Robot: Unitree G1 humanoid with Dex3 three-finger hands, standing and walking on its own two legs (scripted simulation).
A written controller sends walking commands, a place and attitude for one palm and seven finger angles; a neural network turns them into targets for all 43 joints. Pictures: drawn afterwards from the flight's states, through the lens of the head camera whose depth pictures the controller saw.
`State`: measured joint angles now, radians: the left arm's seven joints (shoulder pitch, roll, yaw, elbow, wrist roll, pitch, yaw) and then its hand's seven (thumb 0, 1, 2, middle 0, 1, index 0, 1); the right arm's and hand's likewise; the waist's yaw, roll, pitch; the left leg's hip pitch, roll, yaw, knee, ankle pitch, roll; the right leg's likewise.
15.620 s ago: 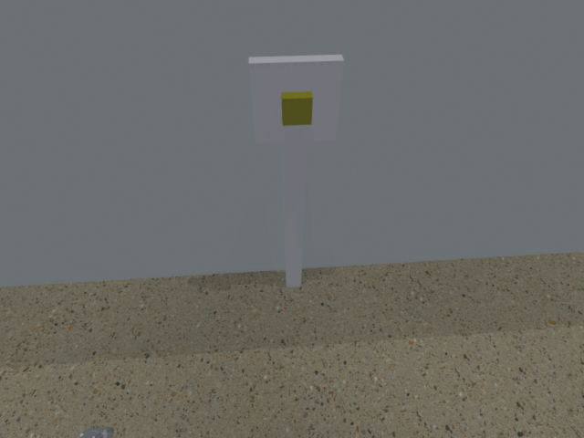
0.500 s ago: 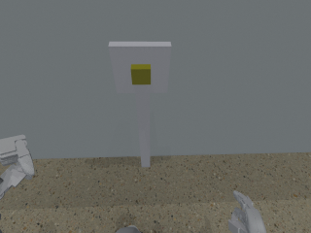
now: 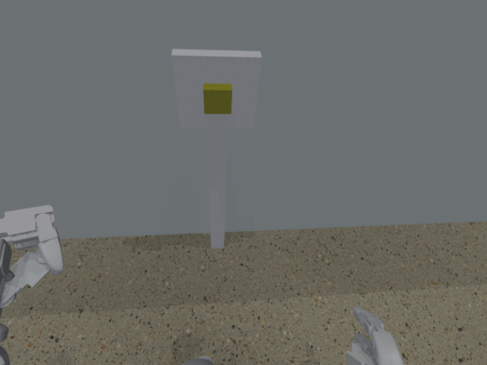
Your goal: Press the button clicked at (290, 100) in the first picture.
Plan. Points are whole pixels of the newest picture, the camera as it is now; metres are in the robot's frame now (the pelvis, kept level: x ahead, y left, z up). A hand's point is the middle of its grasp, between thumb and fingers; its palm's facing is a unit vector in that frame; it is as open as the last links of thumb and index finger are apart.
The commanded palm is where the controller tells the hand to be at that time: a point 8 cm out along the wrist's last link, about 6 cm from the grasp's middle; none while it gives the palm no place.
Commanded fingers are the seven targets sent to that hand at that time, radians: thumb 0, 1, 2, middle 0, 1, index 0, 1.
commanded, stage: stop stepping back and stand still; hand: left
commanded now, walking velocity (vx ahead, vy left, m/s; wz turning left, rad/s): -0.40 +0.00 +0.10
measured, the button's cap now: (217, 98) +0.67 +0.13 +0.07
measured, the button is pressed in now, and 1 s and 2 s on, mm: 0 0 0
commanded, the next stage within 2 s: let the arm hang, fingers relaxed in 0.86 s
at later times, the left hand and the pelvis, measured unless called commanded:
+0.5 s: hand out of the picture +0.05 +0.26 +0.18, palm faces +0.49 -0.80 -0.34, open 3.1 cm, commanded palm -0.01 +0.29 +0.19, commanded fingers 0.00 0.90 0.90 -1.30 -1.50 -1.30 -1.50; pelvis -0.12 +0.01 +0.00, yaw +3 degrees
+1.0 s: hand out of the picture +0.05 +0.25 +0.14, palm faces +0.37 -0.80 -0.48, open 3.0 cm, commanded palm none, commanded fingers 0.00 0.90 0.90 -1.19 -1.38 -1.19 -1.38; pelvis -0.13 +0.01 +0.00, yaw +5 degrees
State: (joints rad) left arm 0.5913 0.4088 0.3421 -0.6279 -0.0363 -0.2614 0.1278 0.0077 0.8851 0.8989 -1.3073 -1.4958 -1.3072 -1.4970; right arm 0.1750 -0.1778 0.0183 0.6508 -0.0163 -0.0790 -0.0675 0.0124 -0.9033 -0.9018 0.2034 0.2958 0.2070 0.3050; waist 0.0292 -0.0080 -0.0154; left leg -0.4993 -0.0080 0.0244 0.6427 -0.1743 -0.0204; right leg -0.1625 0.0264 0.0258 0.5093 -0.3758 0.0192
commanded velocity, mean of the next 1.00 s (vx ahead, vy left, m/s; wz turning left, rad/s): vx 0.13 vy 0.00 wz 0.01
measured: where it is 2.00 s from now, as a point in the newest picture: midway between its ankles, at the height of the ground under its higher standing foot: outside the picture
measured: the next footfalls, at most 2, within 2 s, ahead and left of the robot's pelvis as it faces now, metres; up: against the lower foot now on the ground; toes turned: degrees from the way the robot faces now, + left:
left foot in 0.02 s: +0.13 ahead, +0.07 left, +0.00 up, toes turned +1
right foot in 0.28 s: -0.07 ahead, -0.08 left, +0.00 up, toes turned -2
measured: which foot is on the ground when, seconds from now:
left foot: up 0.00-0.00, down 0.02-0.26, up 0.28-0.48, down 0.50-0.70, up 0.72-0.94, down 0.96-1.00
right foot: down 0.00-0.02, up 0.04-0.26, down 0.28-1.00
